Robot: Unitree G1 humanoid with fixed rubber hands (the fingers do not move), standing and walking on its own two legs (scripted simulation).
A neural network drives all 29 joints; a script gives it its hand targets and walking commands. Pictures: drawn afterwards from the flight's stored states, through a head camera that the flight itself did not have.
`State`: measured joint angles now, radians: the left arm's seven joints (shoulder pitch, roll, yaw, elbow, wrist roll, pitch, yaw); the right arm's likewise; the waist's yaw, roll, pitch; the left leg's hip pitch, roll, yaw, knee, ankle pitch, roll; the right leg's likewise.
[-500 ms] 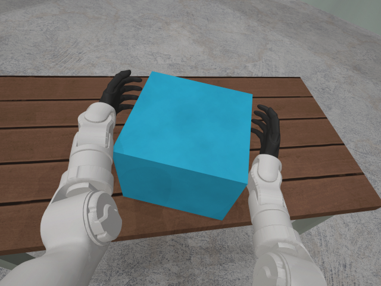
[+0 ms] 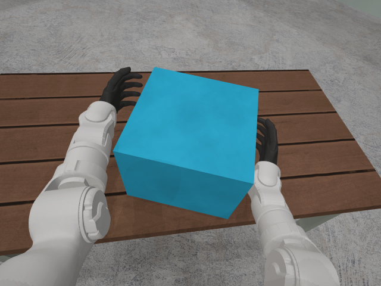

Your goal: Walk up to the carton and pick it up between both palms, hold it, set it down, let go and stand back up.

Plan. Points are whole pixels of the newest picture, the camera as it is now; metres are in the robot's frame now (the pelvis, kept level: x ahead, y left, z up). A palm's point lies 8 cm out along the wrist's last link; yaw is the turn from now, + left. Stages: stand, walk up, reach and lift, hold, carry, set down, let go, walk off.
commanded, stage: set down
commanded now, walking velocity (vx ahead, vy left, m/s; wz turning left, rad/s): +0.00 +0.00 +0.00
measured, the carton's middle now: (191, 143) +0.42 -0.06 +0.03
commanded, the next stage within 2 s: none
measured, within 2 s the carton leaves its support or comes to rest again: neither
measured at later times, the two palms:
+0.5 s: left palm (113, 122) +0.47 +0.11 +0.05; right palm (264, 159) +0.35 -0.21 +0.03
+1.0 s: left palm (97, 102) +0.47 +0.13 +0.12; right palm (287, 137) +0.35 -0.23 +0.11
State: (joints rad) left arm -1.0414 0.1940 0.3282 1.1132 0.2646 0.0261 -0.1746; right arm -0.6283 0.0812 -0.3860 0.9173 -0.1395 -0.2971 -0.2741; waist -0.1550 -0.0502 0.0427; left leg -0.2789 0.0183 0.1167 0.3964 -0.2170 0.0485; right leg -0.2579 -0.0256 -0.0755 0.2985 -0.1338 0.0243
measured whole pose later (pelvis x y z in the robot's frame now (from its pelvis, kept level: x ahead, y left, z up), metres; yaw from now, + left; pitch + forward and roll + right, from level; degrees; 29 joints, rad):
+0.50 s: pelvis -0.02 +0.00 -0.02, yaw -1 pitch +17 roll -3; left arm -1.06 0.33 -0.01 1.35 -0.09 -0.12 -0.07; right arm -0.78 0.00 -0.11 1.14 0.20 -0.25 -0.33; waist -0.22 -0.03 -0.15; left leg -0.64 0.05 0.10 0.59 -0.26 0.05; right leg -0.60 0.00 -0.07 0.46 -0.15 0.02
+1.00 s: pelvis -0.04 -0.01 -0.02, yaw -1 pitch +14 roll -2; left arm -1.20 0.47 -0.26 1.43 -0.34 -0.05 -0.11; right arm -0.93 -0.09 -0.01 1.05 0.33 0.00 -0.32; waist -0.26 -0.05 -0.15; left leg -0.59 0.03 0.08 0.56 -0.21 0.04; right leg -0.57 -0.01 -0.07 0.45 -0.12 0.01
